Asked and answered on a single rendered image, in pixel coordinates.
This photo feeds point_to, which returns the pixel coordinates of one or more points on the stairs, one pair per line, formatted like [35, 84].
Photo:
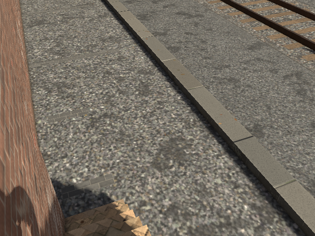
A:
[114, 219]

